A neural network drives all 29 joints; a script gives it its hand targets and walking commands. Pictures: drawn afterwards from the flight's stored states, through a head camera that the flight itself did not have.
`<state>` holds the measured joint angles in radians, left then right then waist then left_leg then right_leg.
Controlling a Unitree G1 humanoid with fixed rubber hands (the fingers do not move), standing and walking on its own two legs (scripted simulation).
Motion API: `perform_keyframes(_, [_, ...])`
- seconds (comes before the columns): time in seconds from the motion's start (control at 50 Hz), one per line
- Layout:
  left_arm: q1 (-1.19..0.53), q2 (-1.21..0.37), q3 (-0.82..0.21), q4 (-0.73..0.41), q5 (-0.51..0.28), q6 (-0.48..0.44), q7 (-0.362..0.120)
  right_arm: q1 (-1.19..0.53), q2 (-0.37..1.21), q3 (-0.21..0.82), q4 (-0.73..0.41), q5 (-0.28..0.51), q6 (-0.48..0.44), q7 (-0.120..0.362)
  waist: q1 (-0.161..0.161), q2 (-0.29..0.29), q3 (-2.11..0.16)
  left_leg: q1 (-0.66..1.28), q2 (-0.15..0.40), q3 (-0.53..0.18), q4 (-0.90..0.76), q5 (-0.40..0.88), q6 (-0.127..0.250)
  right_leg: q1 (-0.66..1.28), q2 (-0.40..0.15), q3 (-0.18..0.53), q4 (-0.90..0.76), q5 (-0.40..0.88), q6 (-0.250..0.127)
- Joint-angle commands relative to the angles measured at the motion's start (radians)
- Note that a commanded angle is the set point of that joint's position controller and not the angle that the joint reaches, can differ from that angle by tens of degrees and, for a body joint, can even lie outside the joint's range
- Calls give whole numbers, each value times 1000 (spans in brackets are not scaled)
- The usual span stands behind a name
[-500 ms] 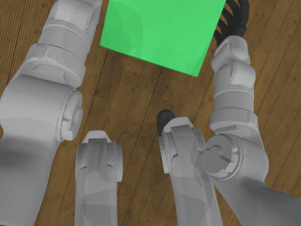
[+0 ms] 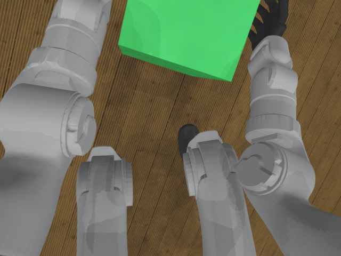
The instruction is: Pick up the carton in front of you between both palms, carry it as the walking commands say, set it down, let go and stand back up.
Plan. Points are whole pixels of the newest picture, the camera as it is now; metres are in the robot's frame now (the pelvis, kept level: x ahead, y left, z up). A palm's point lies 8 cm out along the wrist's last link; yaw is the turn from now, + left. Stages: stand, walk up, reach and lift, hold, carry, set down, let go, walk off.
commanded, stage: set down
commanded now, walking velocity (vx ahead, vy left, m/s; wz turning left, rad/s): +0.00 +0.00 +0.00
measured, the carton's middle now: (179, 19) +0.54 -0.09 -0.27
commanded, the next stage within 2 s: let go in 1.78 s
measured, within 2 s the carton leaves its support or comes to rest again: neither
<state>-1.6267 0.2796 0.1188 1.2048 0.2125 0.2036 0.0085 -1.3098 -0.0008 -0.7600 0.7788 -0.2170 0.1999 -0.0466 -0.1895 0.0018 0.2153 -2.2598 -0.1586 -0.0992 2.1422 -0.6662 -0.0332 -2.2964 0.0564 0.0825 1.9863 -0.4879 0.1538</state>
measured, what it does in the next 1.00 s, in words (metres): stands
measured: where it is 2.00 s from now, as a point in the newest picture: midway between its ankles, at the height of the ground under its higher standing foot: (153, 179)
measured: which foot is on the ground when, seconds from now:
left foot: down 0.00-1.00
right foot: down 0.00-1.00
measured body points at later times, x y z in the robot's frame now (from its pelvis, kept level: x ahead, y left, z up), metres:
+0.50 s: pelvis +0.00 +0.00 -0.01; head +0.38 +0.04 +0.23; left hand +0.60 +0.07 -0.19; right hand +0.50 -0.23 -0.18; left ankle +0.07 +0.11 -0.37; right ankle +0.14 -0.16 -0.37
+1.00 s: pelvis -0.02 -0.02 +0.01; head +0.35 -0.01 +0.26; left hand +0.62 +0.09 -0.13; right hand +0.49 -0.25 -0.14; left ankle +0.07 +0.11 -0.37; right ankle +0.13 -0.15 -0.37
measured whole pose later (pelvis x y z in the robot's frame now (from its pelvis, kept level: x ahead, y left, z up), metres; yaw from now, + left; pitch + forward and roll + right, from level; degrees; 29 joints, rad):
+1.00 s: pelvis -0.02 -0.02 +0.01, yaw +0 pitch +40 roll -5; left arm -1.65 0.55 -0.21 1.13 -0.11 0.21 -0.01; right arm -1.29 -0.09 -0.39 0.84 0.19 0.12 -0.22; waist -0.21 -0.02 0.28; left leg -2.19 -0.03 -0.08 2.12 -0.63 -0.02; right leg -2.24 0.02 0.00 1.97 -0.43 0.07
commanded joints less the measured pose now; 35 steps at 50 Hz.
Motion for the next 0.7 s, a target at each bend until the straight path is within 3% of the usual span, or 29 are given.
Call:
perform_keyframes(0.0, [-168, -564, -98, 18, -21, -3, -154, -351, 495, 252, 85, 27, 13, 160, 6, 216, -798, 348, 30, 85, -254, 369, 49, 435, 52, -208, -30, 305, -59])
perform_keyframes(0.18, [-116, -546, -102, 20, -7, -9, -156, -283, 459, 208, 129, 15, 2, 161, 9, 230, -758, 344, 49, 64, -240, 438, 50, 372, 52, -198, -17, 326, -62])
perform_keyframes(0.26, [-98, -512, -92, 36, 5, -7, -158, -267, 425, 189, 144, 5, 3, 161, 14, 227, -727, 336, 56, 54, -240, 407, 56, 352, 49, -195, -14, 287, -65])
perform_keyframes(0.38, [-137, -434, -104, 19, 3, -11, -155, -232, 376, 145, 176, 0, -7, 146, -16, 219, -718, 344, 68, 44, -241, 376, 55, 369, 38, -205, -7, 271, -58])
perform_keyframes(0.44, [-149, -259, -112, -10, -8, -26, -124, -150, 235, 95, 193, -5, -35, 103, -42, 220, -722, 368, 84, 38, -244, 372, 47, 404, 26, -217, -4, 279, -51])
perform_keyframes(0.48, [-147, -40, -120, -20, -36, -43, -76, -56, 43, 48, 204, 2, -74, 45, -56, 223, -726, 392, 101, 34, -246, 359, 36, 432, 13, -221, -3, 287, -49])
perform_keyframes(0.52, [-155, 194, -140, -28, -100, -64, -15, -7, -185, 15, 188, 51, -132, -30, -66, 226, -760, 418, 118, 23, -238, 362, 20, 453, -2, -221, -5, 312, -46])
perform_keyframes(0.56, [-241, 206, -232, -69, -199, -83, 3, -76, -234, 88, 168, 142, -178, -59, -82, 218, -820, 429, 126, 0, -213, 412, 15, 474, -12, -213, 7, 381, -52])
perform_keyframes(0.6, [-307, 206, -306, -95, -288, -98, 6, -134, -241, 184, 176, 235, -201, -59, -95, 233, -873, 455, 138, -17, -184, 467, 16, 485, -25, -203, 19, 446, -59])
perform_keyframes(0.68, [-396, 200, -390, -190, -352, -111, -3, -194, -218, 320, 167, 384, -206, -49, -84, 293, -989, 560, 160, 7, -152, 476, 9, 512, -36, -205, 13, 478, -70])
